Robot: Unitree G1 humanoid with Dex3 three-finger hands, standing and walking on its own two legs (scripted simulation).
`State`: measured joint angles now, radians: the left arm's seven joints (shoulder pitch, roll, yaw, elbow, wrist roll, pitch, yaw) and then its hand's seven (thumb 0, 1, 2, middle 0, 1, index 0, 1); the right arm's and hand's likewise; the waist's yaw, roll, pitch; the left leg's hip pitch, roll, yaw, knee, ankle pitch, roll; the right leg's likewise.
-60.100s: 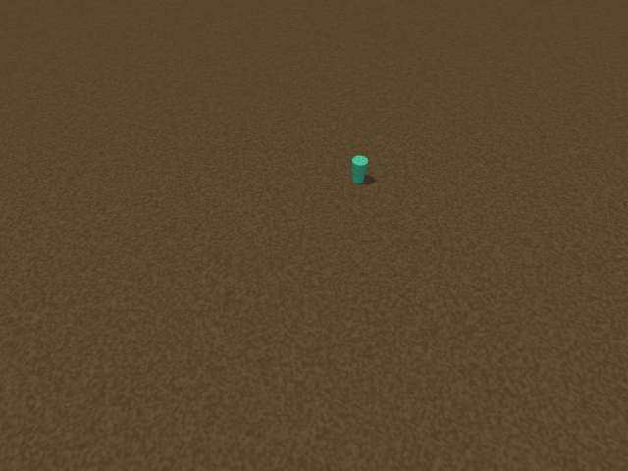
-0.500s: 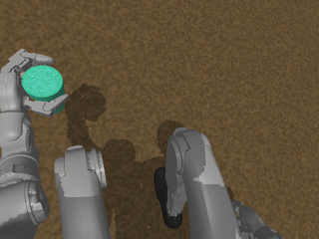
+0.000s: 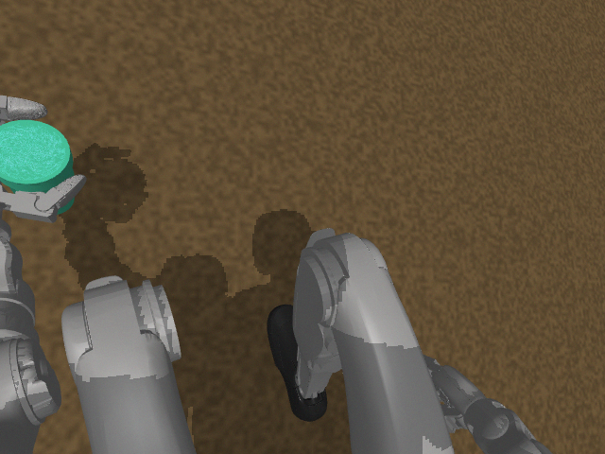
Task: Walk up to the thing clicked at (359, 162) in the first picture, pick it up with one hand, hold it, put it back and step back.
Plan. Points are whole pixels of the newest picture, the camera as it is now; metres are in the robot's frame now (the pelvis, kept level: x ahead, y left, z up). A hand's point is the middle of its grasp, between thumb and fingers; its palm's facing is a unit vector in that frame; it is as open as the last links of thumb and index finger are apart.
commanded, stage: lower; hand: left
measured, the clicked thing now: (41, 177) +0.46 +0.23 -0.15
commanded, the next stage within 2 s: loosen in 1.20 s
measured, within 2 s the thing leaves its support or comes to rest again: neither
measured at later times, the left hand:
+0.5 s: hand (49, 177) +0.47 +0.22 -0.17, palm faces +0.11 -0.99 -0.02, open 10.0 cm
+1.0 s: hand (52, 182) +0.47 +0.22 -0.20, palm faces +0.13 -0.99 -0.02, open 10.0 cm
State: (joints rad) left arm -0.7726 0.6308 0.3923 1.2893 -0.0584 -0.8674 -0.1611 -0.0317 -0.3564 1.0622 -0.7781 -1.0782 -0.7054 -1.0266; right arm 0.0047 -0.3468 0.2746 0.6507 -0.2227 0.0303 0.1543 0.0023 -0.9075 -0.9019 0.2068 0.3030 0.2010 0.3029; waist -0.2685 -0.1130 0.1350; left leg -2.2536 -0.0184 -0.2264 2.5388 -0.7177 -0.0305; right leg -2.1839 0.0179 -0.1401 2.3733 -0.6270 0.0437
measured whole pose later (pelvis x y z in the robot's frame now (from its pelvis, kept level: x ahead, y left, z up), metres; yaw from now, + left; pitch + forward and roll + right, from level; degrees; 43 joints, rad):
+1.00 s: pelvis -0.01 +0.02 -0.01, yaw -6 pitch +16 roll -19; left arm -0.80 0.89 0.37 1.55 -0.03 -1.09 -0.02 -0.02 -0.35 1.06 -0.78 -1.08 -0.70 -1.03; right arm -0.15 -0.37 0.54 0.56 -0.36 0.03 0.14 0.00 -0.90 -0.90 0.21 0.30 0.20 0.30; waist -0.33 -0.27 0.31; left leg -2.21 -0.02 -0.37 2.63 -0.74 -0.01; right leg -2.08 0.06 -0.25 2.34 -0.60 0.08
